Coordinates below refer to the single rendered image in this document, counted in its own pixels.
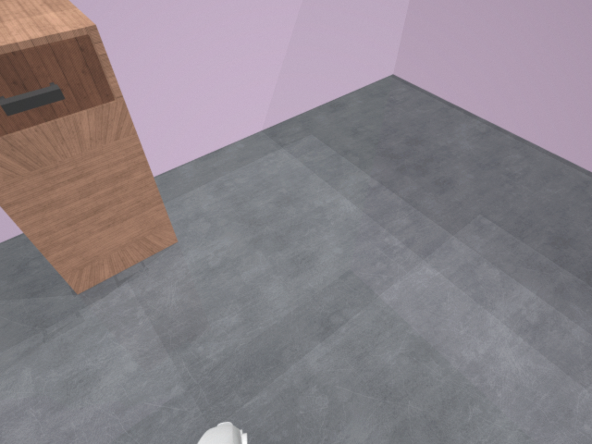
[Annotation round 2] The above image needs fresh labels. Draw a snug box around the handle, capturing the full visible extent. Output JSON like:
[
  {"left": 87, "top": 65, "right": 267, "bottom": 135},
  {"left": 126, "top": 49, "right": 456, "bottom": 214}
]
[{"left": 0, "top": 82, "right": 65, "bottom": 116}]

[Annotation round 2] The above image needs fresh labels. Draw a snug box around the cabinet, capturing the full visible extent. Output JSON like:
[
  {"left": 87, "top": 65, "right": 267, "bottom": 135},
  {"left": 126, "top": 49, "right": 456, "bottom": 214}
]
[{"left": 0, "top": 0, "right": 178, "bottom": 294}]

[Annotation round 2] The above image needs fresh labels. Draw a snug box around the left robot thigh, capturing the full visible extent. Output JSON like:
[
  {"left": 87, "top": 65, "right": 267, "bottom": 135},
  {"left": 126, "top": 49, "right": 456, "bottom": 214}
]
[{"left": 198, "top": 425, "right": 248, "bottom": 444}]

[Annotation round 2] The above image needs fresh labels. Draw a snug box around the drawer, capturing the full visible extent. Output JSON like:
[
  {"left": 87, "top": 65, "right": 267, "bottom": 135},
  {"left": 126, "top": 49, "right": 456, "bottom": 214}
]
[{"left": 0, "top": 34, "right": 115, "bottom": 137}]

